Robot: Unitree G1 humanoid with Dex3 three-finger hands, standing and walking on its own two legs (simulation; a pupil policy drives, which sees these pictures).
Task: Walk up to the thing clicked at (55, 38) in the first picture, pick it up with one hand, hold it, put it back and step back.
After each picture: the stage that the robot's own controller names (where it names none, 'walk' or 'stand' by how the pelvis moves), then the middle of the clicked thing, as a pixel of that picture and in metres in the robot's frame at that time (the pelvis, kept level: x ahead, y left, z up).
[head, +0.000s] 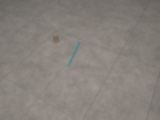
stand; (55, 37) +1.51 +0.26 -0.72
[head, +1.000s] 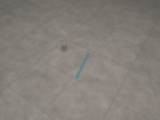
walk; (64, 46) +1.39 +0.10 -0.70
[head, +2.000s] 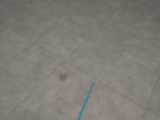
walk; (63, 75) +0.88 +0.11 -0.71
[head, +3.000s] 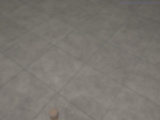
walk; (53, 115) +0.52 +0.18 -0.71
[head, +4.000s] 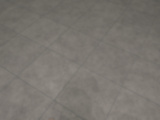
stand; out of the picture +0.41 +0.20 -0.71
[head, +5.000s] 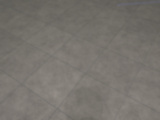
stand; out of the picture +0.38 +0.21 -0.72
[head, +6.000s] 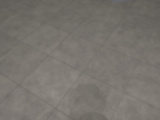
stand; out of the picture +0.38 +0.22 -0.73
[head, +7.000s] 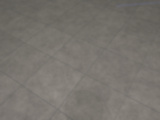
stand; out of the picture +0.39 +0.21 -0.73
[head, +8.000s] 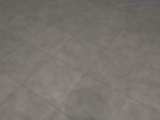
stand; out of the picture +0.39 +0.20 -0.73
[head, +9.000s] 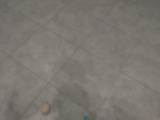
go down; (45, 109) +0.42 +0.20 -0.66
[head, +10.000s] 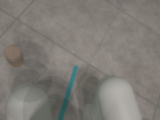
go down; (14, 56) +0.48 +0.23 -0.30
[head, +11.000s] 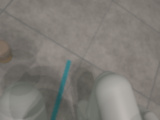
close in; (2, 52) +0.47 +0.25 -0.29
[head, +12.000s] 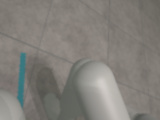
close; out of the picture +0.46 +0.29 -0.22
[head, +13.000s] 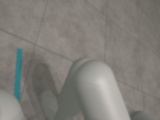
close; out of the picture +0.45 +0.29 -0.23
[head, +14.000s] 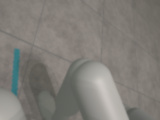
lift; out of the picture +0.43 +0.27 -0.24
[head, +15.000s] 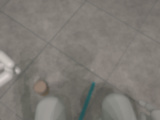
lift; (41, 88) +0.38 +0.22 -0.43
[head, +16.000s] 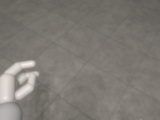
stand; out of the picture +0.35 +0.19 -0.67
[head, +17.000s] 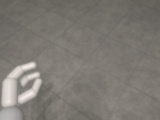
stand; out of the picture +0.34 +0.20 -0.67
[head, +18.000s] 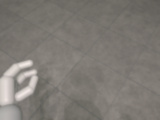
stand; out of the picture +0.35 +0.20 -0.66
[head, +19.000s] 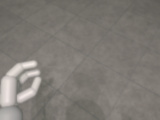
stand; out of the picture +0.33 +0.20 -0.66
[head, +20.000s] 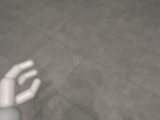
stand; out of the picture +0.34 +0.19 -0.65
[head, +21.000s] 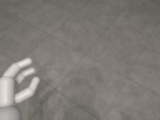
stand; out of the picture +0.35 +0.20 -0.64
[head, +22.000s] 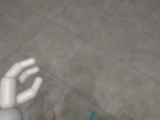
stand; (49, 116) +0.36 +0.20 -0.60
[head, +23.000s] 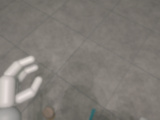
close; (49, 113) +0.35 +0.20 -0.58
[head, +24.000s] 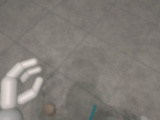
close; (50, 110) +0.36 +0.20 -0.56
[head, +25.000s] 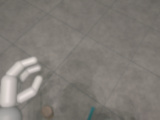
close; (47, 112) +0.35 +0.20 -0.57
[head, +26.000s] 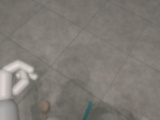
crouch; (44, 107) +0.37 +0.20 -0.54
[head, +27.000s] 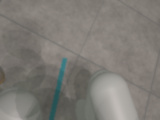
lower; out of the picture +0.39 +0.24 -0.27
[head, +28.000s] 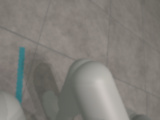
lower; out of the picture +0.37 +0.28 -0.24
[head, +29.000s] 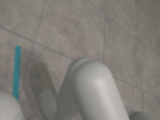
lower; out of the picture +0.38 +0.28 -0.23
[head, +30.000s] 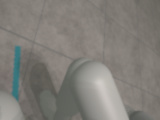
lower; out of the picture +0.38 +0.28 -0.23
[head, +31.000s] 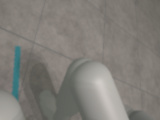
lower; out of the picture +0.38 +0.28 -0.23
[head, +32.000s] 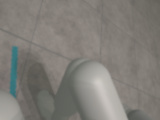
loosen; out of the picture +0.37 +0.28 -0.23
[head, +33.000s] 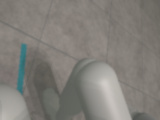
rise; out of the picture +0.34 +0.30 -0.23
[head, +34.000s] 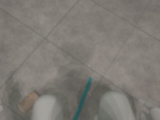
walk; (29, 101) +0.31 +0.27 -0.45
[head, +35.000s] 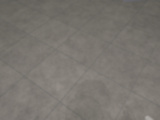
stand; out of the picture +0.20 +0.21 -0.69
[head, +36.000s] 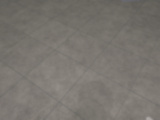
stand; out of the picture +0.17 +0.18 -0.69
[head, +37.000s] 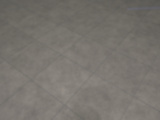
stand; out of the picture +0.18 +0.16 -0.74
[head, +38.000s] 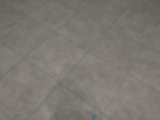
walk; out of the picture +0.23 +0.14 -0.72
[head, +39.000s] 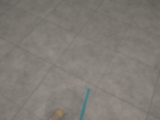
walk; (56, 116) +0.39 +0.15 -0.72
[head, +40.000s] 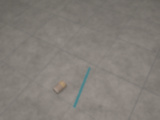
walk; (59, 87) +0.71 +0.25 -0.73
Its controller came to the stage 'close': yes
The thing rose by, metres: 0.02
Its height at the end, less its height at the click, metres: -0.02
